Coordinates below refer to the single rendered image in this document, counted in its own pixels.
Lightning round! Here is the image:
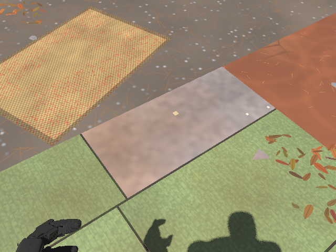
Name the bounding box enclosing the robot left hand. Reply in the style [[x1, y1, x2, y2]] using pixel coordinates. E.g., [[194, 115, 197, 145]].
[[16, 219, 81, 252]]

